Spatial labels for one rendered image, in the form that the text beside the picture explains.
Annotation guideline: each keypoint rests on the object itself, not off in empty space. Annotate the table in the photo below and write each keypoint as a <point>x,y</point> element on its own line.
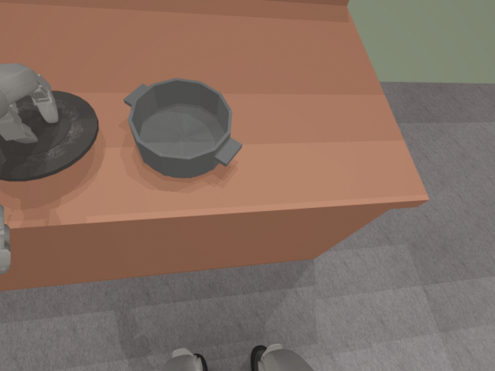
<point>322,154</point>

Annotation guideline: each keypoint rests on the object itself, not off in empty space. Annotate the lid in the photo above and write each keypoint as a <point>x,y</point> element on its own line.
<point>59,144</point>

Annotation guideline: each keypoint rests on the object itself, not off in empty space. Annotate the right robot shin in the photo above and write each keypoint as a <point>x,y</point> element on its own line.
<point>272,348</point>

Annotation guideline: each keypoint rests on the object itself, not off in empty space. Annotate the left robot thigh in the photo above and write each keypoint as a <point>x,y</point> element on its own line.
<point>183,363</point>

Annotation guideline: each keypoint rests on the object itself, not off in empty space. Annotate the knob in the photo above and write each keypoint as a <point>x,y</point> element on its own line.
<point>32,119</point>

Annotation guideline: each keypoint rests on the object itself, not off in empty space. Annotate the left robot hand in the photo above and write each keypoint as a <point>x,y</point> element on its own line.
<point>16,82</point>

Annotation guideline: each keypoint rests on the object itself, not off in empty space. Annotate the pot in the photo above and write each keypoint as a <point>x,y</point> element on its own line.
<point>181,127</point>

